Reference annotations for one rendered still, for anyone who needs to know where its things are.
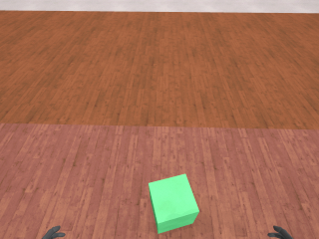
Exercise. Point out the carton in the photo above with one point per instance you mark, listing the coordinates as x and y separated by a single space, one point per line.
173 203

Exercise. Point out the robot left hand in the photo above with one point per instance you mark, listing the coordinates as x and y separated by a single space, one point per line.
53 233

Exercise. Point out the robot right hand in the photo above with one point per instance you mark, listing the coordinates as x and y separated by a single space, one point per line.
282 233

